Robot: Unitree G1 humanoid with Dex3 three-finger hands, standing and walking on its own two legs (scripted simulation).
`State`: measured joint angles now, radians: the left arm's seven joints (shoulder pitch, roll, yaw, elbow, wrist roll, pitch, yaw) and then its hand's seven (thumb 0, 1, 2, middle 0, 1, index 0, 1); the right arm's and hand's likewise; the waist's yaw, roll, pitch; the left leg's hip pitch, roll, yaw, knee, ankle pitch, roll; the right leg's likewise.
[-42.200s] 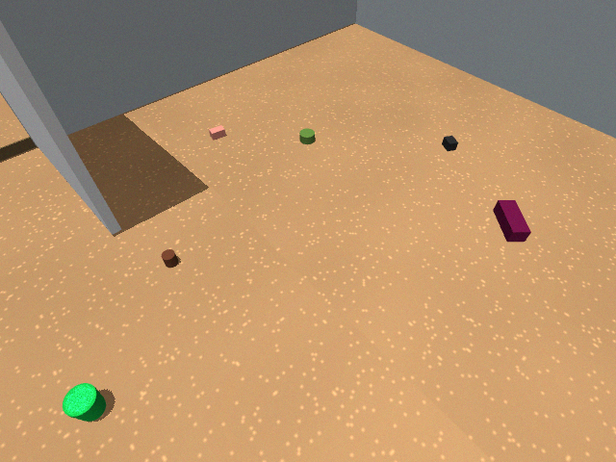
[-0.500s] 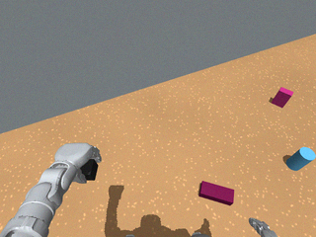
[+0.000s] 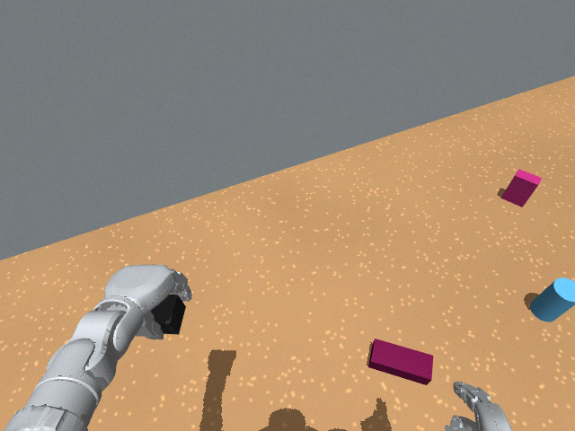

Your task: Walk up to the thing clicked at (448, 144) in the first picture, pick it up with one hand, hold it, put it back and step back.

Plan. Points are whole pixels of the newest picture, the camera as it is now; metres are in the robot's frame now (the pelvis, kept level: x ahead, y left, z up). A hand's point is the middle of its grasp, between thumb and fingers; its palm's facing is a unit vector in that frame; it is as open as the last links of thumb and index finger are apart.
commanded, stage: hold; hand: left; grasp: from above
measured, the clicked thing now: (159, 313) +0.31 +0.22 -0.07
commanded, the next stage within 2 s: crouch in 1.24 s
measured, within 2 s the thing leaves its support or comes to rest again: neither
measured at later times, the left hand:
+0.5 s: hand (144, 322) +0.28 +0.22 -0.02, palm faces -0.44 -0.01 -0.90, open 7.6 cm
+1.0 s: hand (144, 317) +0.28 +0.22 -0.01, palm faces -0.47 -0.02 -0.88, open 7.7 cm
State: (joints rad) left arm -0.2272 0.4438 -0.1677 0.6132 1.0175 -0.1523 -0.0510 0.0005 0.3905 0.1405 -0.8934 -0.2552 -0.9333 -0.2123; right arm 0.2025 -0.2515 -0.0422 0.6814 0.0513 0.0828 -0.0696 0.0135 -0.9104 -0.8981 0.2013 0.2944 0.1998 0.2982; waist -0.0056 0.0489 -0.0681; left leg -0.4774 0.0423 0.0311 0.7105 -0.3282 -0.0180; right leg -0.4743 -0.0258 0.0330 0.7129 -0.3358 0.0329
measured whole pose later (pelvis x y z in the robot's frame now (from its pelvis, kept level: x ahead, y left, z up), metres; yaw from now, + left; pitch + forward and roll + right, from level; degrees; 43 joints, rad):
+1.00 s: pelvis +0.00 +0.00 +0.01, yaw -1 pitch +2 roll +1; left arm -0.20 0.45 -0.18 0.54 0.98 -0.15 -0.12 0.00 0.35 0.21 -0.86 -0.36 -0.90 -0.31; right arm 0.17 -0.24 -0.02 0.68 0.06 0.07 -0.10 0.01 -0.92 -0.90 0.20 0.29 0.20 0.30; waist 0.02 0.05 -0.02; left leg -0.34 0.04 0.05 0.57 -0.26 -0.02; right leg -0.35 -0.03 0.04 0.58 -0.27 0.03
